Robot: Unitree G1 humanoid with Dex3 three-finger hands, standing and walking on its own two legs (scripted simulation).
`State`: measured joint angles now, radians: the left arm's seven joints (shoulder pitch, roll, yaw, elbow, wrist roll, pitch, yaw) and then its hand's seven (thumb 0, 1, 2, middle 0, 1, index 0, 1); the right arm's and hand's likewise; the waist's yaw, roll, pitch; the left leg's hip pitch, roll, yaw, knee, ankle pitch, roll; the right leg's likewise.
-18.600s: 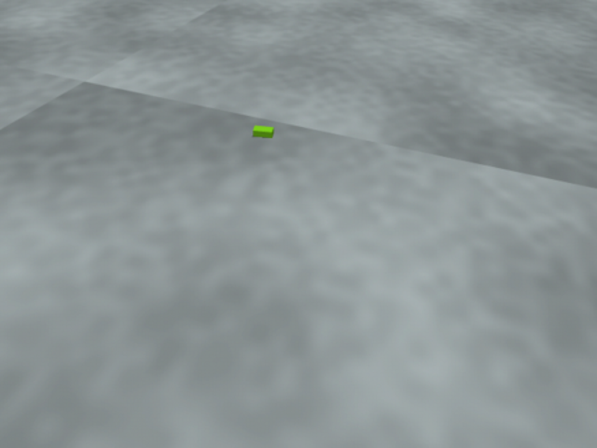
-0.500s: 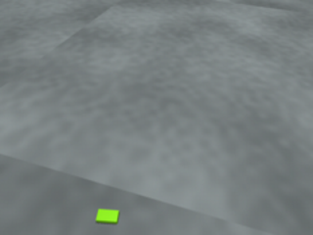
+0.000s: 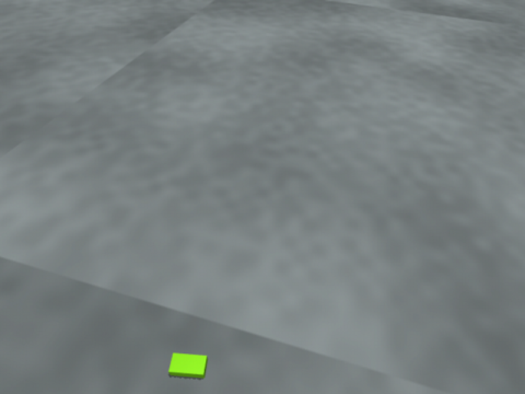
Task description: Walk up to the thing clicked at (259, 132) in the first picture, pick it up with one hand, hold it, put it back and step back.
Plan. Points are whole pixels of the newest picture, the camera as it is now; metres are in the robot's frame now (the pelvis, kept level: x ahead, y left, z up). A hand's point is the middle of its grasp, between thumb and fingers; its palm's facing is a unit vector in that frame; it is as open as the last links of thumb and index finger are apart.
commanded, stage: walk up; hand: left
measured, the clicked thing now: (188, 365) +0.41 +0.23 -0.76
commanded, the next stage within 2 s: stand in 0.34 s
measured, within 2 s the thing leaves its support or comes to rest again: neither
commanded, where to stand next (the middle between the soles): +0.03 -0.01 m, yaw -1 degrees
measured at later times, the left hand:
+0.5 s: hand out of the picture +0.08 +0.26 -0.16, palm faces -0.01 -0.94 -0.33, open 7.4 cm
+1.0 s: hand out of the picture +0.09 +0.26 -0.15, palm faces -0.03 -0.94 -0.34, open 7.4 cm
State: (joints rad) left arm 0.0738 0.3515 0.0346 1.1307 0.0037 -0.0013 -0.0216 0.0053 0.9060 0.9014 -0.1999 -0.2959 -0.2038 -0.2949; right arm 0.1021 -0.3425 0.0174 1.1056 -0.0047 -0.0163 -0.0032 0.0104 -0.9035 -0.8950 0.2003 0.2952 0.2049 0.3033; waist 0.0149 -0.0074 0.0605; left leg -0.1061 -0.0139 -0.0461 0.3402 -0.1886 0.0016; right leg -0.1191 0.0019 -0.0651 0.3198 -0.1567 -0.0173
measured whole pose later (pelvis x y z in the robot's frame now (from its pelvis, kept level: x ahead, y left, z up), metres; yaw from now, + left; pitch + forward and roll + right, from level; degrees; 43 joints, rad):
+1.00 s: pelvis +0.02 +0.00 +0.00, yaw -1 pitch -2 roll +0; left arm 0.11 0.35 0.00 1.14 0.01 -0.02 -0.01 0.00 0.91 0.90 -0.20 -0.30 -0.20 -0.30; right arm 0.11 -0.35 0.02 1.12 -0.01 -0.01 0.00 0.01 -0.90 -0.90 0.20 0.30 0.20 0.30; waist 0.00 0.00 0.04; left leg -0.06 -0.02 -0.03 0.29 -0.19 0.01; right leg -0.09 0.00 -0.05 0.30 -0.17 -0.01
